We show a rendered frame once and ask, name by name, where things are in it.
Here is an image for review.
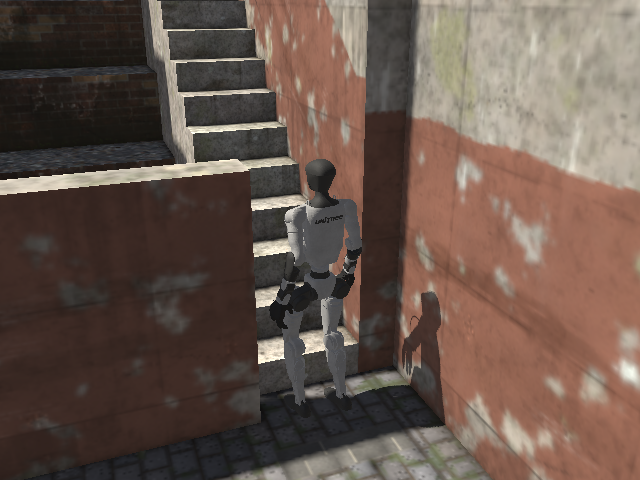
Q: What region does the robot right forearm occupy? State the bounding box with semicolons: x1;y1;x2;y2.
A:
343;239;362;274

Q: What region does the robot right shin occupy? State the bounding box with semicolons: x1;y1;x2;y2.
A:
325;331;346;399

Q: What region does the left robot hand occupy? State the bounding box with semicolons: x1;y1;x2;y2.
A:
269;300;293;329

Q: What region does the robot right thigh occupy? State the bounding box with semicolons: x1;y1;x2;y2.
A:
321;275;350;351

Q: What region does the robot left forearm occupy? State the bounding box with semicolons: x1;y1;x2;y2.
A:
276;252;300;305

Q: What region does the right robot hand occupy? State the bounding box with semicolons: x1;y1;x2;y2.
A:
337;269;355;288

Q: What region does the right robot upper arm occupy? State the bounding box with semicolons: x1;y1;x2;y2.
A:
338;199;362;251

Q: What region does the left robot upper arm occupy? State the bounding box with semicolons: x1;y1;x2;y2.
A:
284;205;306;266

